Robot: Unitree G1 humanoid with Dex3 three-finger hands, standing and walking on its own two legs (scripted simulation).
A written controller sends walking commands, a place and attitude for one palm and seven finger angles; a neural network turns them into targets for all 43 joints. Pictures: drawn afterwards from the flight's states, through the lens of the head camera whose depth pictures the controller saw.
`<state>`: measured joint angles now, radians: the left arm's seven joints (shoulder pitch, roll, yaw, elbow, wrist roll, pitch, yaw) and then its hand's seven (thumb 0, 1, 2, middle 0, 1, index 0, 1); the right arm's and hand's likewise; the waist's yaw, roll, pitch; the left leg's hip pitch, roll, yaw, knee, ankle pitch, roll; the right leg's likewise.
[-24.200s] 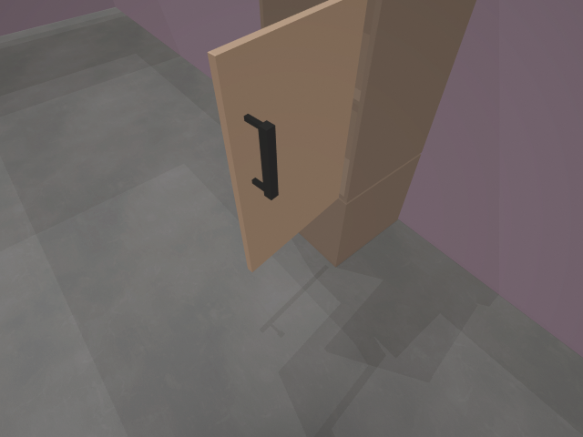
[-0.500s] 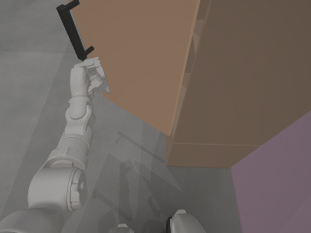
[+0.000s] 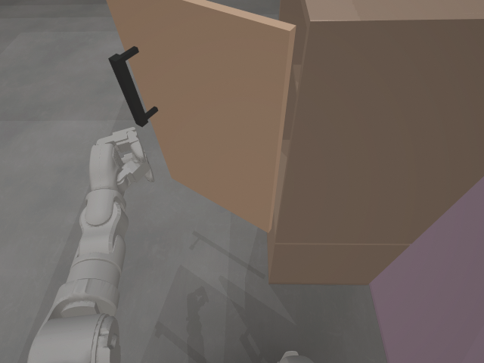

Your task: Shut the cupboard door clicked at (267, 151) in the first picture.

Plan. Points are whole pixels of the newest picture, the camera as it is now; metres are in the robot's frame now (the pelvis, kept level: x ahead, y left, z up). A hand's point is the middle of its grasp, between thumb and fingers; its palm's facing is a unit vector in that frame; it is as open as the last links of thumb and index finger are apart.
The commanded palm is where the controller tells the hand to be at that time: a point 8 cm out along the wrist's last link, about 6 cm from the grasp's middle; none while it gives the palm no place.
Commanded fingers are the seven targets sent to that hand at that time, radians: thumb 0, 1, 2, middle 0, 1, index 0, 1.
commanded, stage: draw the hand back to the body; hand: left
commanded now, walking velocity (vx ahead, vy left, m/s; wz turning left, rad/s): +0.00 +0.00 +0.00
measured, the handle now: (137, 88) +0.66 +0.21 +0.07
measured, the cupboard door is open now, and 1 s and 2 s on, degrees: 58 58 58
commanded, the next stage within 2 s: step back with the hand held close in 1.32 s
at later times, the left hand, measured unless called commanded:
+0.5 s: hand (56, 231) +0.28 +0.22 +0.14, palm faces +0.30 -0.93 -0.23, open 3.3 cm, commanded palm +0.24 +0.26 +0.16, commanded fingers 0.00 0.90 0.90 -0.78 -0.93 -0.78 -0.93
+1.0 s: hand out of the picture +0.18 +0.29 +0.19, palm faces +0.52 -0.75 -0.42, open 6.5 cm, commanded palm +0.14 +0.32 +0.21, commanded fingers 0.00 0.90 0.90 -0.20 -0.30 -0.20 -0.30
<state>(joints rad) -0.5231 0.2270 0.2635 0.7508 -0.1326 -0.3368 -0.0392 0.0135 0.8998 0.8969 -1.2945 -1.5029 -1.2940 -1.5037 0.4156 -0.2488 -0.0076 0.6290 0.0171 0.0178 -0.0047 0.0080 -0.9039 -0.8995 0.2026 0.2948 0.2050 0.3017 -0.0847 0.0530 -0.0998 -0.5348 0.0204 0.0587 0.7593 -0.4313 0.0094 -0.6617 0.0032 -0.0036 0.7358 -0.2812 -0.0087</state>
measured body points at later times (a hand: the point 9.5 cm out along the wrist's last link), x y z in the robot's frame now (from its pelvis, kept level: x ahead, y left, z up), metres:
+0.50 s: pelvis +0.01 +0.00 +0.03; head +0.00 -0.02 +0.48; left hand +0.26 +0.27 +0.16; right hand +0.22 -0.21 -0.05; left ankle -0.04 +0.11 -0.71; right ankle +0.04 -0.11 -0.71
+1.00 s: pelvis +0.02 +0.01 +0.03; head -0.01 -0.02 +0.48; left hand +0.15 +0.33 +0.21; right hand +0.20 -0.20 -0.06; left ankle -0.04 +0.11 -0.71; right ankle +0.04 -0.11 -0.71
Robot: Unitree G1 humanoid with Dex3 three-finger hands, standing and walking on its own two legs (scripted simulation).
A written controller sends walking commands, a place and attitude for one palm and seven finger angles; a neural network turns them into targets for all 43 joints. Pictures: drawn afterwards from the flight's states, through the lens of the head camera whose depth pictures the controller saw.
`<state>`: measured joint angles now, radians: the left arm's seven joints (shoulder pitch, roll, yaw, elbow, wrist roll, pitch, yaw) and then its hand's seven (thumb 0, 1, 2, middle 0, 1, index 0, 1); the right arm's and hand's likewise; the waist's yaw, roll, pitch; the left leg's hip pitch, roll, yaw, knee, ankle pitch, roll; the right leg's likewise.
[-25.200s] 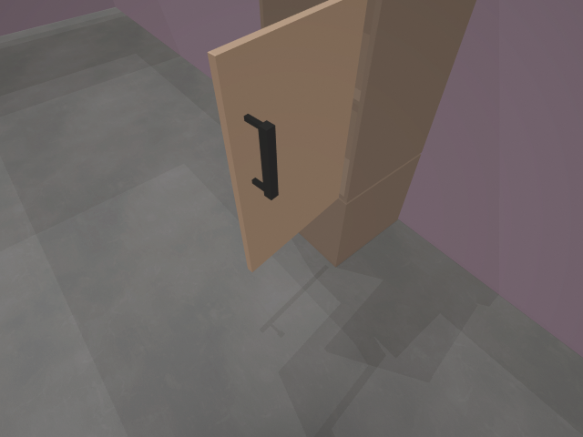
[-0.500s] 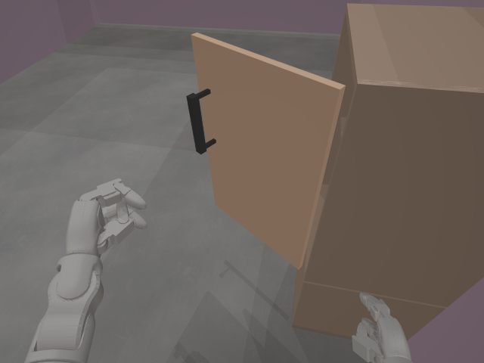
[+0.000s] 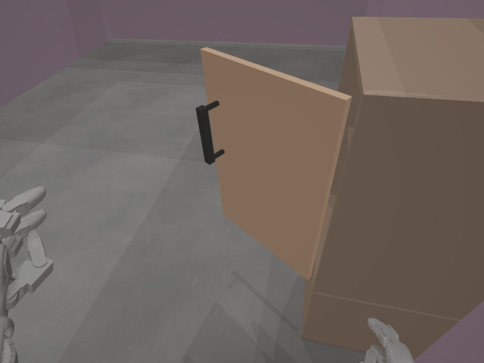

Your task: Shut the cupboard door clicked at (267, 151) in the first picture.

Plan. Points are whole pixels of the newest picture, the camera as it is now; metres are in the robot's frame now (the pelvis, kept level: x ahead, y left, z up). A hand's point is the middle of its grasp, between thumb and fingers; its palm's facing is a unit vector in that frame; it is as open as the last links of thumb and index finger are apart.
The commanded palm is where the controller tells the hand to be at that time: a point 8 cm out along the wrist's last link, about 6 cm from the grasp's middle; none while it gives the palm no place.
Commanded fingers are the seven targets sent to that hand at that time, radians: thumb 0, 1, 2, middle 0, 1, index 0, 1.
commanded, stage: draw the hand back to the body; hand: left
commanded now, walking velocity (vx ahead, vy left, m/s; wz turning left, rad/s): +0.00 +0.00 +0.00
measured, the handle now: (212, 133) +0.65 +0.17 +0.04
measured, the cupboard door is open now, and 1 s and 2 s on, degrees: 58 58 58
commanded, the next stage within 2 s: step back with the hand held close in 0.32 s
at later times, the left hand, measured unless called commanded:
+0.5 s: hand (52, 260) +0.19 +0.27 +0.16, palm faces +0.48 -0.78 -0.41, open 7.4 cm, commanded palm +0.13 +0.30 +0.17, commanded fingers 0.00 0.90 0.90 -0.20 -0.30 -0.20 -0.30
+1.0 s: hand (10, 296) +0.14 +0.29 +0.16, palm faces +0.49 -0.74 -0.46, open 7.4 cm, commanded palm +0.08 +0.31 +0.17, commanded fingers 0.00 0.90 0.90 -0.20 -0.30 -0.20 -0.30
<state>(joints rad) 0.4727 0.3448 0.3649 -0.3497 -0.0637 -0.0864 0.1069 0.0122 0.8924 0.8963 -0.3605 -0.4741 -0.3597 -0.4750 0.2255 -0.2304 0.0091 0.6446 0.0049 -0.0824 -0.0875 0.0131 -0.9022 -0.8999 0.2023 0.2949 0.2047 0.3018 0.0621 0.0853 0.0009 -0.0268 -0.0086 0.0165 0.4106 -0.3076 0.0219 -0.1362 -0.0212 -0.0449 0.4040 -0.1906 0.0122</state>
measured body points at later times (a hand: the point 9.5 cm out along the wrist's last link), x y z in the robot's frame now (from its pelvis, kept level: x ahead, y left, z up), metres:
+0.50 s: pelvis -0.01 +0.00 +0.00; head -0.03 -0.03 +0.45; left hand +0.15 +0.31 +0.19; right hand +0.17 -0.22 -0.09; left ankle -0.05 +0.10 -0.74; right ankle +0.02 -0.13 -0.74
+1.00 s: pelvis -0.07 +0.02 -0.02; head -0.08 +0.01 +0.43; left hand +0.11 +0.33 +0.18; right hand +0.10 -0.23 -0.09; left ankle -0.05 +0.10 -0.74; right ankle +0.02 -0.13 -0.74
